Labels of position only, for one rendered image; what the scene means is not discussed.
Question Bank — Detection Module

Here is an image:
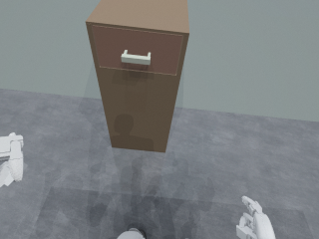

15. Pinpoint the robot left hand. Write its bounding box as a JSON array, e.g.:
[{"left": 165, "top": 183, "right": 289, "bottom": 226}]
[{"left": 0, "top": 132, "right": 28, "bottom": 187}]

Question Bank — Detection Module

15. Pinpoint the left robot shin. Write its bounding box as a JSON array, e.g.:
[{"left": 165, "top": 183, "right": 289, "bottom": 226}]
[{"left": 129, "top": 228, "right": 142, "bottom": 235}]

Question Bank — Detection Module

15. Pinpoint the robot right hand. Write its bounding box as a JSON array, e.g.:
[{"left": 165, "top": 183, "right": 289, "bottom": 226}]
[{"left": 236, "top": 195, "right": 276, "bottom": 239}]

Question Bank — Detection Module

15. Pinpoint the handle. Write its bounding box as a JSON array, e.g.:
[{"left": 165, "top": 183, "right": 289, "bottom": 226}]
[{"left": 121, "top": 50, "right": 151, "bottom": 65}]

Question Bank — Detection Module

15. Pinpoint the drawer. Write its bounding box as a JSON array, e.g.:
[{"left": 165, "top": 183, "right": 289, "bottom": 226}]
[{"left": 93, "top": 25, "right": 182, "bottom": 75}]

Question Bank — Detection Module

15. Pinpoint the cabinet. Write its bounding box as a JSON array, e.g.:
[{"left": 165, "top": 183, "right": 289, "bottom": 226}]
[{"left": 85, "top": 0, "right": 189, "bottom": 153}]

